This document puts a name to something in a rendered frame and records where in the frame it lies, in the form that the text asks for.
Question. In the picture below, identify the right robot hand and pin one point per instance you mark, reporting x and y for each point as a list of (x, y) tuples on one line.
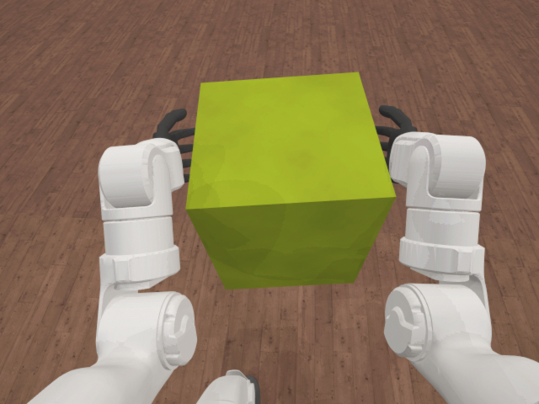
[(401, 120)]

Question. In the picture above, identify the robot right forearm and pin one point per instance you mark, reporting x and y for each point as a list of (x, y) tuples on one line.
[(444, 180)]

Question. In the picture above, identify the left robot hand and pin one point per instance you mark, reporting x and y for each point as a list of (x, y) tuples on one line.
[(166, 125)]

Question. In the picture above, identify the left robot thigh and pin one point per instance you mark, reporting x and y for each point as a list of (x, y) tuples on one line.
[(229, 389)]

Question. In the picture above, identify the robot left shin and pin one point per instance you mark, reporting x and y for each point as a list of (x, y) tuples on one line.
[(236, 372)]

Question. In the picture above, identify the robot left forearm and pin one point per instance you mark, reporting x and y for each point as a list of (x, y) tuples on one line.
[(135, 185)]

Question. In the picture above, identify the carton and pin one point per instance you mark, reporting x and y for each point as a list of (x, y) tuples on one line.
[(288, 183)]

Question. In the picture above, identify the robot right upper arm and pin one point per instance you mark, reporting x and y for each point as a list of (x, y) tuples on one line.
[(444, 331)]

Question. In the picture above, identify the robot left upper arm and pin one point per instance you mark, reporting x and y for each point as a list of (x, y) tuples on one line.
[(142, 339)]

